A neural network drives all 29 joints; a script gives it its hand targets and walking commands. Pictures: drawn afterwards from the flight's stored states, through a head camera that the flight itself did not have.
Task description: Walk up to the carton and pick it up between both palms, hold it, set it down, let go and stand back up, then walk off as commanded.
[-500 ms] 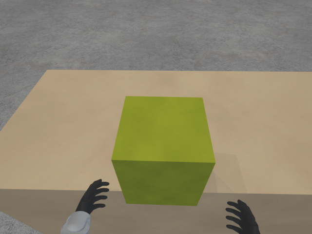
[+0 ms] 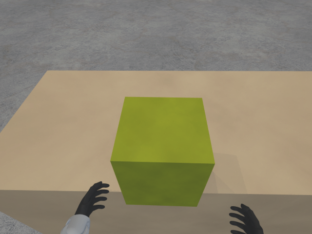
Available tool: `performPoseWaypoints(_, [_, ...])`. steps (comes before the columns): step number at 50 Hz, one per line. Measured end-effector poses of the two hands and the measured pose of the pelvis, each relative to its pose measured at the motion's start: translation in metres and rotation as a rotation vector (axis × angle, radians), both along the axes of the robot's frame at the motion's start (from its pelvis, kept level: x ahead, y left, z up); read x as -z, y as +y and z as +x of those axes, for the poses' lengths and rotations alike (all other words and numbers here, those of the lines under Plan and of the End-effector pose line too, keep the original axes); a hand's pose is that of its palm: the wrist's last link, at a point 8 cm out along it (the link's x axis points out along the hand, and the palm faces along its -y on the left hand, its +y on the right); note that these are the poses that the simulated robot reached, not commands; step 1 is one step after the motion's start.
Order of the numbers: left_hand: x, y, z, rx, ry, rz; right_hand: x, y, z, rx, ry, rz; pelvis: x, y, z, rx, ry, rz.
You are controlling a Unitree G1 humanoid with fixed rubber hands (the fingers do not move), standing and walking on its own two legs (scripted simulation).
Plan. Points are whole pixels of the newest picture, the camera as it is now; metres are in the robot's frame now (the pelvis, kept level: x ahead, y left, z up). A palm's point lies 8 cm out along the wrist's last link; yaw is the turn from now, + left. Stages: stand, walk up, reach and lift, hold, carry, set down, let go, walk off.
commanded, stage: stand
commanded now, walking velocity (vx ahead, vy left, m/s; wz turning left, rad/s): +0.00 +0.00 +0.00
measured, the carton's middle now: (162, 153) +0.34 +0.01 +0.01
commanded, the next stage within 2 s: walk off in 0.54 s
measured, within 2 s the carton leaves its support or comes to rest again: neither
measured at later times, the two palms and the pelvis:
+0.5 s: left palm (84, 213) +0.19 +0.21 -0.05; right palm (261, 231) +0.16 -0.25 -0.09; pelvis +0.03 +0.00 +0.00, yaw +0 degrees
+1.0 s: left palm (83, 213) +0.19 +0.22 -0.05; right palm out of the picture +0.14 -0.26 -0.10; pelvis +0.01 +0.00 -0.01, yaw +0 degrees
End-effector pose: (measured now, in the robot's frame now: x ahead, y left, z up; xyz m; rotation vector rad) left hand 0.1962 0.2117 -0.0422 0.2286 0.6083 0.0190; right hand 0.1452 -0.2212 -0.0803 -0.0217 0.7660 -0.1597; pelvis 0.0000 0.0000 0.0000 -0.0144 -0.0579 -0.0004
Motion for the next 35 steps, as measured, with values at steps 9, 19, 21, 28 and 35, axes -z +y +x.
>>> performPoseWaypoints(9, [0.005,0.003,-0.003,0.034,-0.056,-0.003,0.004,-0.024,0.004,-0.01,0.071,-0.077,0.002,0.002,0.013,0.001,0.04,-0.003])
performPoseWaypoints(19, [0.004,0.003,-0.003,0.041,-0.056,0.007,0.009,-0.026,0.019,-0.013,0.092,-0.069,0.002,0.0,0.03,0.0,0.062,0.0])
performPoseWaypoints(21, [0.004,0.003,-0.002,0.043,-0.053,0.009,0.01,-0.026,0.019,-0.013,0.094,-0.065,0.002,0.0,0.03,0.0,0.063,0.0])
performPoseWaypoints(28, [0.004,0.003,-0.002,0.045,-0.049,0.009,0.013,-0.026,0.015,-0.01,0.107,-0.061,0.002,0.0,0.029,0.0,0.061,0.0])
performPoseWaypoints(35, [0.004,0.003,-0.002,0.045,-0.051,0.006,0.016,-0.026,0.011,-0.006,0.122,-0.06,0.002,0.001,0.028,0.0,0.06,-0.001])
